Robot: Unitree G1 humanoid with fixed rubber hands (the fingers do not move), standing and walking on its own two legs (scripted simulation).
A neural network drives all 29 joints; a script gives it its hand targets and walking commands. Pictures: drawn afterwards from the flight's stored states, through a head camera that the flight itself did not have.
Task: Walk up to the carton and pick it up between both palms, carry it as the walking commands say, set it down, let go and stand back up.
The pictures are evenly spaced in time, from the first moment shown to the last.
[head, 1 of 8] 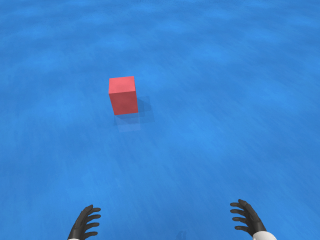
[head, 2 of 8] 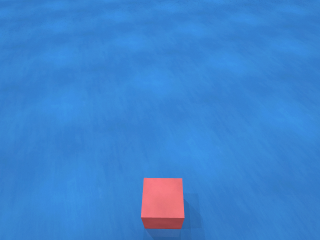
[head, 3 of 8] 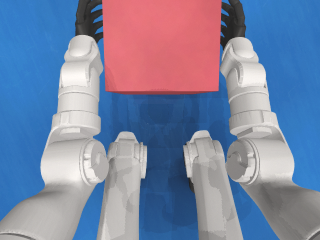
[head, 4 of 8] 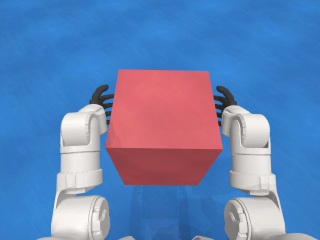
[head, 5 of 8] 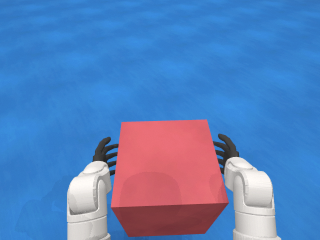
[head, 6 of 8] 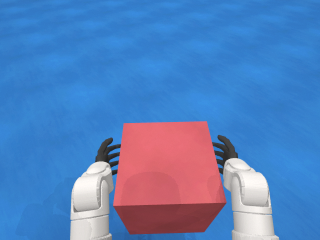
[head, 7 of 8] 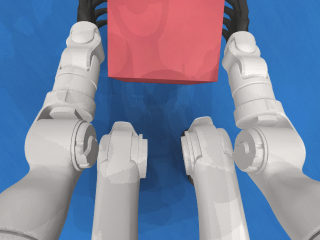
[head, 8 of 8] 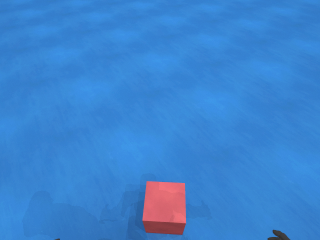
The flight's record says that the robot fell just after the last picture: no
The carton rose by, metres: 0.68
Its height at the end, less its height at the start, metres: +0.00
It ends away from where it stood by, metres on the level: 0.93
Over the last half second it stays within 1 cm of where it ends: yes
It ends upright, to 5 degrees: yes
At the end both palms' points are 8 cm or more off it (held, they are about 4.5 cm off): yes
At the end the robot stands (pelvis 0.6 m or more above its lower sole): yes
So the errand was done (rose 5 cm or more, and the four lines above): yes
